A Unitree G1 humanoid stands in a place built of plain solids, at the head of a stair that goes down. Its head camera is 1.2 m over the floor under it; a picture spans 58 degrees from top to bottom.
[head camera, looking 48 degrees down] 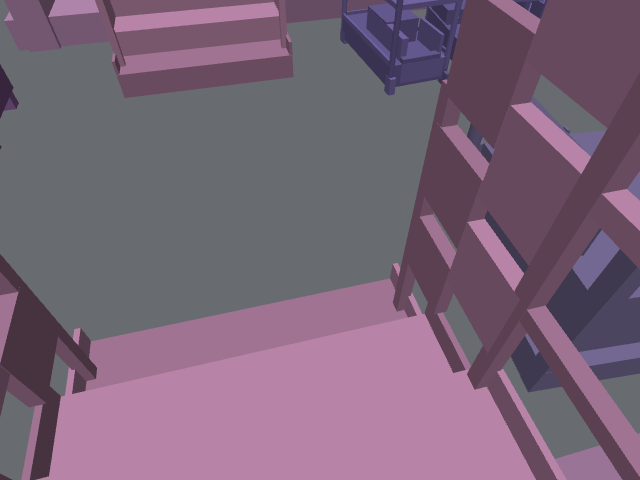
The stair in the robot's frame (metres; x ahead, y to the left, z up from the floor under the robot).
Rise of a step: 0.17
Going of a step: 0.30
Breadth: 1.30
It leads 14 degrees to the left of straight ahead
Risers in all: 3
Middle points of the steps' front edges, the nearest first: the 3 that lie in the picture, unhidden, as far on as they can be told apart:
0.42 0.15 0.00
0.71 0.22 -0.17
1.00 0.30 -0.34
